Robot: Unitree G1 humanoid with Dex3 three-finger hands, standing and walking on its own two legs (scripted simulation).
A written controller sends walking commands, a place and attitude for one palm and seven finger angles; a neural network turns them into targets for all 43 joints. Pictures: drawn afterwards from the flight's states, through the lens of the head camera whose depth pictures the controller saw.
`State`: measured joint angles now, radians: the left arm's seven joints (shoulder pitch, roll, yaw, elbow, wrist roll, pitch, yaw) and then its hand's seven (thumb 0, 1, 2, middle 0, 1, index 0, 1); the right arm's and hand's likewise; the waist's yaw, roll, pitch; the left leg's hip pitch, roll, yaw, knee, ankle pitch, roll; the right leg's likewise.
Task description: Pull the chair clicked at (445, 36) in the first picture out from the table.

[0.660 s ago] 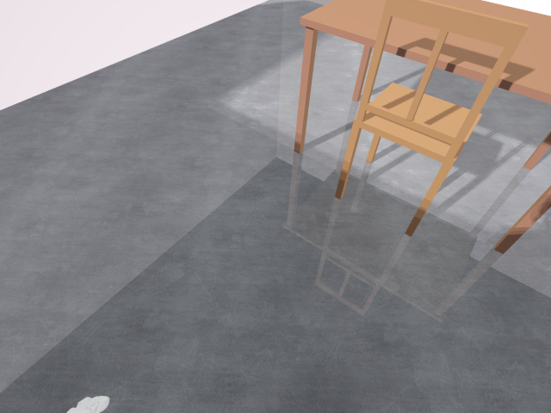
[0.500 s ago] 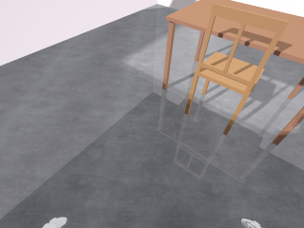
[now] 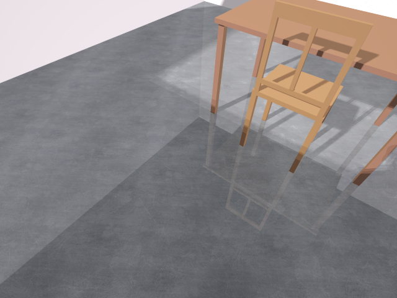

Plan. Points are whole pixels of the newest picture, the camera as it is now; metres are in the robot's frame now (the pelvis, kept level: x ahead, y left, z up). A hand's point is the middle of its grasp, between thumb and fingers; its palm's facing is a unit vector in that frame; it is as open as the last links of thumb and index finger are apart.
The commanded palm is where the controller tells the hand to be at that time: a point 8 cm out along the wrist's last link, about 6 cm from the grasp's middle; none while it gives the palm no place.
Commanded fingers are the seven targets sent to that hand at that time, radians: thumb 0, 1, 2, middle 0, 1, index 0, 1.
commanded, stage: stand and wait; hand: left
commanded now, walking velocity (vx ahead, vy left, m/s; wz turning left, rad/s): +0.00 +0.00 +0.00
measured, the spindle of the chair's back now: (302, 61) +1.14 -0.43 -0.07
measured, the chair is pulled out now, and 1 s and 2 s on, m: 0.00 0.00 0.00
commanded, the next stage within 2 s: look at it before walking up in 0.16 s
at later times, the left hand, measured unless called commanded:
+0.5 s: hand out of the picture +0.06 +0.24 -0.16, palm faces -0.03 -0.94 -0.33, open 7.4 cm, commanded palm none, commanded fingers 0.00 0.90 0.90 -0.20 -0.30 -0.20 -0.30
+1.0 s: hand out of the picture +0.06 +0.23 -0.16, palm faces -0.04 -0.94 -0.33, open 7.4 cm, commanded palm none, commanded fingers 0.00 0.90 0.90 -0.20 -0.30 -0.20 -0.30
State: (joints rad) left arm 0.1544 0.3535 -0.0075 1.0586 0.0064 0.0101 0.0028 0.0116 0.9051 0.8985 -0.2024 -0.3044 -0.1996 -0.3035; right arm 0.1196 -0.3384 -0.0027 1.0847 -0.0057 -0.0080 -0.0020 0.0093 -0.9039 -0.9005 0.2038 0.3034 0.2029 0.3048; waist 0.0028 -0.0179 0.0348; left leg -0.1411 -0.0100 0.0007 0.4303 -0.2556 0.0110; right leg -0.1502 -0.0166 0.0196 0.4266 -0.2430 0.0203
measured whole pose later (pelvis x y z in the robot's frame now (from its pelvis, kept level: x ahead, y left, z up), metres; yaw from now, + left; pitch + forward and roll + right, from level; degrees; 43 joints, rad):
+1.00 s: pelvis -0.01 -0.01 +0.00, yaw -2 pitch -1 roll +0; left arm 0.15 0.34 0.00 1.07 0.01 0.02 0.00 0.01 0.91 0.90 -0.20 -0.30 -0.20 -0.30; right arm 0.11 -0.33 -0.01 1.10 -0.01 -0.01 -0.01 0.01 -0.90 -0.90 0.20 0.30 0.20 0.30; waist 0.01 -0.01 0.04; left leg -0.15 0.02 0.02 0.39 -0.23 -0.01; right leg -0.17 0.01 0.04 0.41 -0.21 0.00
